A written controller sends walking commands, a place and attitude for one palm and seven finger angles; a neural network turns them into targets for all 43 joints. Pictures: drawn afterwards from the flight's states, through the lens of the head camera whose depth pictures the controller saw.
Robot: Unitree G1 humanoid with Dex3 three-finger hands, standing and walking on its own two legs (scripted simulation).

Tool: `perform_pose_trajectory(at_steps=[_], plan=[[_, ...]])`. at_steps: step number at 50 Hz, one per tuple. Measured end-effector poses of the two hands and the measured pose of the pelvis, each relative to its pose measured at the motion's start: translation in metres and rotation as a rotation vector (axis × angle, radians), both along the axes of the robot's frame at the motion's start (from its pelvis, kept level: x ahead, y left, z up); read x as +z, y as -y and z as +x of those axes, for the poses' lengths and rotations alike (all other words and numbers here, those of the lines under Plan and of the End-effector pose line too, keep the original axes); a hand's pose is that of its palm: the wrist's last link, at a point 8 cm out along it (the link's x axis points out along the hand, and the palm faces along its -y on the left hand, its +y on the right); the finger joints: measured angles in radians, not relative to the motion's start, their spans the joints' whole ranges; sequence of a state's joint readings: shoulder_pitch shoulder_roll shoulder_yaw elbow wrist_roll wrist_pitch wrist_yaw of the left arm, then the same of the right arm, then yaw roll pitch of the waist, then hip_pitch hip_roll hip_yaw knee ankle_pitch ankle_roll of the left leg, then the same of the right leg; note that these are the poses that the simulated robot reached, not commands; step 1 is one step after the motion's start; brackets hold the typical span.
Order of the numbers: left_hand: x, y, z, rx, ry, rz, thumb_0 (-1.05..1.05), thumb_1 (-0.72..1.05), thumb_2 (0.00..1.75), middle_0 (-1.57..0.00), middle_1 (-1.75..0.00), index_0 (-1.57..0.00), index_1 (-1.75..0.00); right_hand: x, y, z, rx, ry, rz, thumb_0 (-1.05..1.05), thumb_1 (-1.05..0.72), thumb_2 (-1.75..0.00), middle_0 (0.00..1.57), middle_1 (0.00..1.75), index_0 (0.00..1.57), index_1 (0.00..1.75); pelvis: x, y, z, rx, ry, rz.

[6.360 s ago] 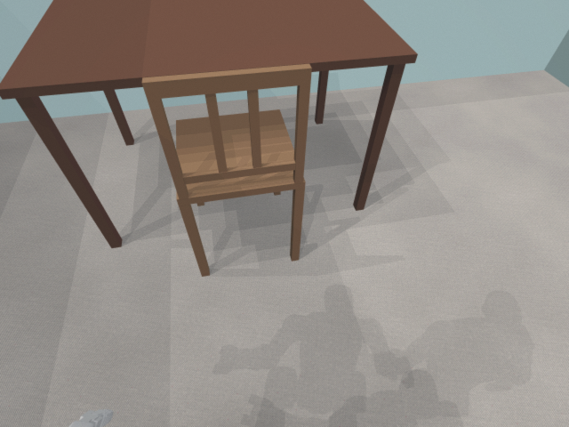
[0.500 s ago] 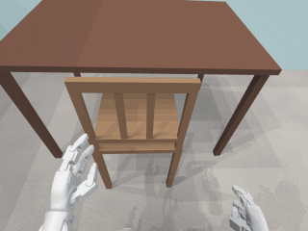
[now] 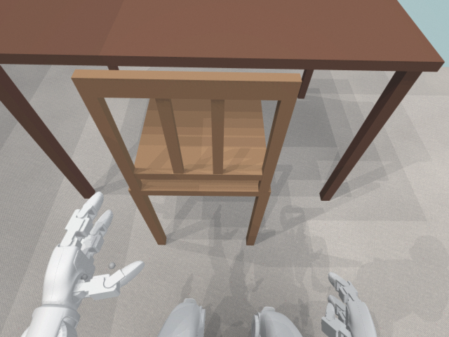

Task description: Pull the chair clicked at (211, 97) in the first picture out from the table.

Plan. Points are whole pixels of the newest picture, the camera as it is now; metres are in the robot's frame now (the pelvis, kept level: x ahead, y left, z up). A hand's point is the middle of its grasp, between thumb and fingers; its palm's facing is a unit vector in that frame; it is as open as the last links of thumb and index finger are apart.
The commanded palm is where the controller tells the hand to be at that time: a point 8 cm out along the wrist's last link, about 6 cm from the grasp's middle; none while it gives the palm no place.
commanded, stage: raise the hand toward the chair's back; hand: left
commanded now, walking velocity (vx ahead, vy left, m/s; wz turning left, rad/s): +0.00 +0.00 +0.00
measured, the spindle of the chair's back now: (171, 139) +0.51 +0.15 +0.00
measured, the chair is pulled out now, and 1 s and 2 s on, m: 0.00 0.00 0.00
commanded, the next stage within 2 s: aim the fingers beside a spindle in 1.30 s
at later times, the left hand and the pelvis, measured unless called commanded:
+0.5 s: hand (90, 251) +0.24 +0.23 +0.05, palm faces +0.07 -1.00 -0.03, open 16.4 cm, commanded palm +0.22 +0.28 +0.06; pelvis +0.01 +0.03 +0.01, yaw +0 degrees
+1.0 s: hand (76, 236) +0.26 +0.25 +0.06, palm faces +0.05 -1.00 -0.04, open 16.9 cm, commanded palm +0.23 +0.30 +0.06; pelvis +0.01 +0.04 +0.02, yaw +0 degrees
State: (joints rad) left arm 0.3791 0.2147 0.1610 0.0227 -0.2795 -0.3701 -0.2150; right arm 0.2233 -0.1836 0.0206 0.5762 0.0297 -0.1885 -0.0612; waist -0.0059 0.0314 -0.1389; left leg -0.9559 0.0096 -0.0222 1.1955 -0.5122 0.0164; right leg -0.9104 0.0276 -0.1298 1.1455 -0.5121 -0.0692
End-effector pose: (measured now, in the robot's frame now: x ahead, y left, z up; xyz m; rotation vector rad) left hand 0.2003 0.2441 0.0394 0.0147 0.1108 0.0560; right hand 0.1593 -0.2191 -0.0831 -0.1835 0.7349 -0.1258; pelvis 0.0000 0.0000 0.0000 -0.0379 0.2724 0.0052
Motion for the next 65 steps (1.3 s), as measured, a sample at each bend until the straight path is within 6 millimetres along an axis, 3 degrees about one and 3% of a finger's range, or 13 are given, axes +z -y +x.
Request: perform_pose_trajectory(at_steps=[6, 12, 21, 28, 36, 49, 65], plan=[[0.008, -0.01, 0.004, 0.03, 0.043, 0.036, 0.0, 0.03, 0.52, -0.11, -0.16, -0.11, -0.16, 0.005, 0.017, -0.011, -0.026, -0.04, -0.057, 0.01, -0.9, -0.9, 0.21, 0.3, 0.21, 0.3, 0.005, -0.006, 0.007, -0.004, -0.009, 0.003], [0.004, -0.015, 0.008, 0.005, 0.04, 0.019, 0.0, -0.11, 0.46, -0.1, -0.14, -0.09, -0.14, 0.015, 0.022, 0.003, -0.024, -0.012, -0.102, 0.01, -0.9, -0.9, 0.21, 0.3, 0.2, 0.3, 0.005, -0.014, 0.01, -0.003, -0.011, -0.002], [0.011, -0.027, 0.013, 0.016, 0.073, 0.019, -0.01, -0.32, 0.37, -0.08, -0.11, -0.07, -0.11, 0.03, -0.005, 0.036, 0.039, 0.063, -0.087, 0.01, -0.9, -0.9, 0.2, 0.3, 0.2, 0.3, 0.009, -0.024, 0.012, 0.006, -0.006, -0.012], [0.016, -0.038, 0.016, 0.009, 0.067, 0.024, -0.01, -0.44, 0.32, -0.07, -0.09, -0.06, -0.09, 0.033, -0.028, 0.045, 0.082, 0.074, -0.06, 0.01, -0.9, -0.9, 0.21, 0.3, 0.21, 0.3, 0.011, -0.031, 0.013, 0.012, 0.002, -0.022], [0.02, -0.051, 0.023, 0.01, 0.073, 0.029, -0.01, -0.49, 0.3, -0.06, -0.08, -0.06, -0.08, 0.03, -0.034, 0.034, 0.081, 0.033, -0.059, 0.01, -0.9, -0.9, 0.21, 0.3, 0.21, 0.3, 0.014, -0.037, 0.013, 0.013, 0.006, -0.027], [0.023, -0.057, 0.035, -0.003, 0.07, 0.028, -0.02, -0.5, 0.3, -0.06, -0.08, -0.06, -0.08, 0.034, -0.018, 0.011, 0.026, -0.019, -0.093, 0.01, -0.9, -0.9, 0.21, 0.3, 0.21, 0.3, 0.02, -0.041, 0.014, 0.006, 0.012, -0.027], [0.023, -0.048, 0.034, 0.006, 0.075, 0.032, -0.02, -0.5, 0.3, -0.06, -0.08, -0.06, -0.08, 0.032, -0.016, 0.021, 0.041, -0.001, -0.074, 0.01, -0.9, -0.9, 0.21, 0.3, 0.21, 0.3, 0.019, -0.033, 0.015, 0.007, 0.009, -0.02]])
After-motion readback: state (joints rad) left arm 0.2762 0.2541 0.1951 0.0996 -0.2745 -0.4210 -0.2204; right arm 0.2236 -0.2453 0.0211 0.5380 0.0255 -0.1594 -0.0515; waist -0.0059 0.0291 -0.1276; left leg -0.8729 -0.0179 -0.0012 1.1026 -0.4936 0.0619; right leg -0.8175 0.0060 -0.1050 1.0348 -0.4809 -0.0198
